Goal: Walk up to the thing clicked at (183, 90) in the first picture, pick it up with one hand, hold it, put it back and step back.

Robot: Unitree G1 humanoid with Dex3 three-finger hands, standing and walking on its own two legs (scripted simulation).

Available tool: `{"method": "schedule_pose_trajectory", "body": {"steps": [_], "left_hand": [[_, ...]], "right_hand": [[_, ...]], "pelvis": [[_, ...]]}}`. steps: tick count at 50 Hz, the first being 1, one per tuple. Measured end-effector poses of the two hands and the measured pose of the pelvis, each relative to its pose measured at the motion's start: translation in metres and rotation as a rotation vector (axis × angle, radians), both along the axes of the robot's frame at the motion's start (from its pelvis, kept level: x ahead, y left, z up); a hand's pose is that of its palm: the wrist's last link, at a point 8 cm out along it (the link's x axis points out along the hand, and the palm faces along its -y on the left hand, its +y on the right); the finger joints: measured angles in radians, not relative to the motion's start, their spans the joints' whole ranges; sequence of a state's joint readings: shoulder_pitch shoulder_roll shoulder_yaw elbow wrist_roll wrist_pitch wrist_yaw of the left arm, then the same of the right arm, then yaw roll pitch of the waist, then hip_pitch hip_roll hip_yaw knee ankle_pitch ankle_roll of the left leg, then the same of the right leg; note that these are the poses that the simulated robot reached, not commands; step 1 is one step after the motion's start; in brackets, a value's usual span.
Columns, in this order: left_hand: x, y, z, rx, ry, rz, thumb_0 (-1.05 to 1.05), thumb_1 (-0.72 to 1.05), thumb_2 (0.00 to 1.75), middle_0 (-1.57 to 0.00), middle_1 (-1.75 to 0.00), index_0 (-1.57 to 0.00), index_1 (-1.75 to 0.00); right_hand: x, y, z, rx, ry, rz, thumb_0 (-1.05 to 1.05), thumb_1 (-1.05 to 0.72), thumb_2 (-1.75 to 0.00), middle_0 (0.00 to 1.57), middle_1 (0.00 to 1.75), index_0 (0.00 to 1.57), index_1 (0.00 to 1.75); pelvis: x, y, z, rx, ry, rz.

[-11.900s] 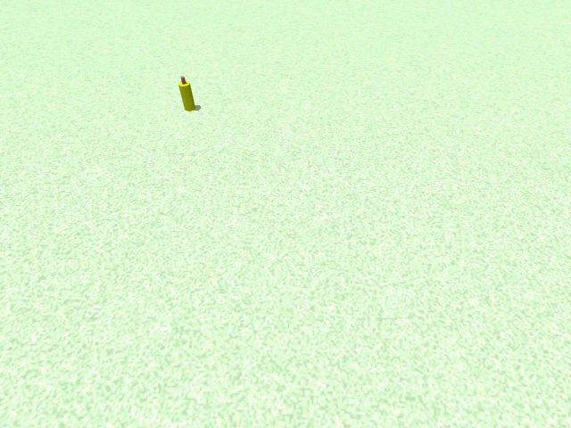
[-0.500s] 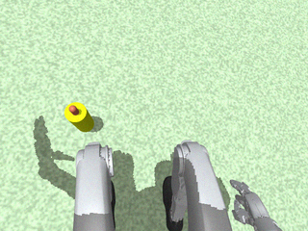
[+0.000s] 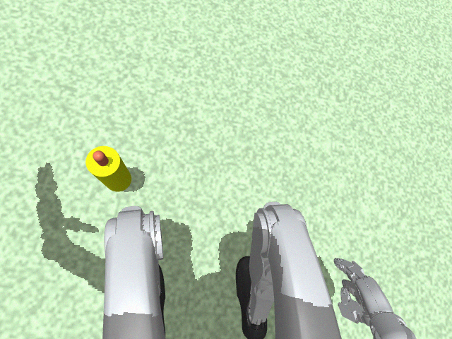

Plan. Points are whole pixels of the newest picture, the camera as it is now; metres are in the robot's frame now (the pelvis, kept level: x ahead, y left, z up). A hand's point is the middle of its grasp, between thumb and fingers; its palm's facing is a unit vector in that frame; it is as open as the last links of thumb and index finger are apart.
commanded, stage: approach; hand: left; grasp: from the side
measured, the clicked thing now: (109, 168) +0.44 +0.24 -0.27
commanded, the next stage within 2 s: close in in 0.44 s
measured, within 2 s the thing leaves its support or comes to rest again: neither
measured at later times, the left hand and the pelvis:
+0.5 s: hand (40, 178) +0.39 +0.35 -0.19, palm faces +0.13 -0.99 +0.03, open 17.5 cm; pelvis -0.01 +0.01 -0.08, yaw -5 degrees
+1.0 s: hand (91, 178) +0.41 +0.27 -0.24, palm faces +0.15 -0.99 +0.01, open 17.6 cm; pelvis -0.02 +0.01 -0.10, yaw -8 degrees
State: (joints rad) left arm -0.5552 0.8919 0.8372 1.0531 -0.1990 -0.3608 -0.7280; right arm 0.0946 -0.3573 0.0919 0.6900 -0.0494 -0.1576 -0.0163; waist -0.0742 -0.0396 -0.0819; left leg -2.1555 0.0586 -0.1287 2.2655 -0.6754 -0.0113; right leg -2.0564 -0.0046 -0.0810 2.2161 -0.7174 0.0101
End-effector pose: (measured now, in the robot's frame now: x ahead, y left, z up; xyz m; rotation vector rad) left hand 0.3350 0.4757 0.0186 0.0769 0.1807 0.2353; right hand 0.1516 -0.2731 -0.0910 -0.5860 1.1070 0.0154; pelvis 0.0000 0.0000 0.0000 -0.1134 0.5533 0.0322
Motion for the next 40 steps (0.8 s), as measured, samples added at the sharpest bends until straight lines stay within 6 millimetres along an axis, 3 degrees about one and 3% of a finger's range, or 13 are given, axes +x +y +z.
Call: {"method": "schedule_pose_trajectory", "body": {"steps": [7, 18, 23, 33, 40], "left_hand": [[-0.003, -0.012, -0.032, -0.038, -0.049, -0.003, -0.01, -0.57, 0.04, -0.07, -0.05, -0.04, -0.09], [0.015, -0.058, -0.152, -0.110, -0.089, -0.062, -0.01, -0.56, 0.05, -0.07, -0.06, -0.04, -0.09], [0.025, -0.072, -0.194, -0.113, -0.072, -0.095, -0.01, -0.55, 0.06, -0.07, -0.07, -0.04, -0.10], [0.042, -0.116, -0.242, -0.131, -0.063, -0.143, -0.01, -0.59, 0.05, -0.06, -0.08, -0.04, -0.10], [0.044, -0.143, -0.257, -0.137, -0.105, -0.086, -0.01, -0.60, 0.02, -0.07, -0.08, -0.06, -0.09]], "right_hand": [[-0.001, 0.001, -0.008, -0.002, 0.004, 0.034, 0.01, -0.92, -0.90, 0.20, 0.31, 0.20, 0.30], [0.012, 0.008, -0.032, -0.074, 0.017, 0.178, 0.01, -0.91, -0.90, 0.20, 0.31, 0.20, 0.30], [0.016, 0.014, -0.039, -0.123, 0.053, 0.236, 0.01, -0.92, -0.90, 0.20, 0.31, 0.20, 0.30], [0.012, 0.022, -0.043, -0.178, 0.114, 0.305, 0.00, -0.93, -0.90, 0.20, 0.31, 0.20, 0.30], [0.003, 0.024, -0.040, -0.201, 0.131, 0.335, 0.00, -0.94, -0.90, 0.20, 0.31, 0.20, 0.30]], "pelvis": [[-0.002, 0.001, -0.011, -0.005, -0.016, -0.009], [-0.006, 0.002, -0.058, -0.037, -0.116, -0.045], [-0.006, 0.005, -0.073, -0.062, -0.164, -0.057], [-0.006, 0.010, -0.087, -0.106, -0.229, -0.076], [-0.012, 0.012, -0.094, -0.129, -0.285, -0.090]]}}
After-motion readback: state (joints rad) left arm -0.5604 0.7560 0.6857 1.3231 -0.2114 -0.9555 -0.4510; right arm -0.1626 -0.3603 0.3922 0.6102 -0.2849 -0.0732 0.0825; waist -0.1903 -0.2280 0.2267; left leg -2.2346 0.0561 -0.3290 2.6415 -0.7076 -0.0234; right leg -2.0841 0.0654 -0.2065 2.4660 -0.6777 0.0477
